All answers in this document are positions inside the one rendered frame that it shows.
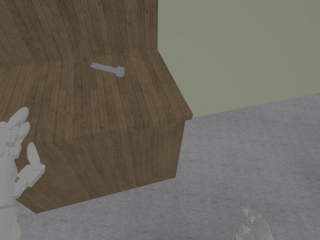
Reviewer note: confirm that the tap lever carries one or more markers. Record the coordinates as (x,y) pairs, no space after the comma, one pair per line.
(119,71)

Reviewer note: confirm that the robot left forearm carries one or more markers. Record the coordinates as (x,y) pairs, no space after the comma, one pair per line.
(10,229)

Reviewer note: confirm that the right robot hand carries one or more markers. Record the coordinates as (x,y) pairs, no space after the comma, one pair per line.
(259,230)

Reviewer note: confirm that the counter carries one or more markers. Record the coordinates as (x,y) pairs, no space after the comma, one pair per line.
(96,133)

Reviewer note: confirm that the left robot hand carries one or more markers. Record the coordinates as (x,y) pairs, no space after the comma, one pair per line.
(12,135)

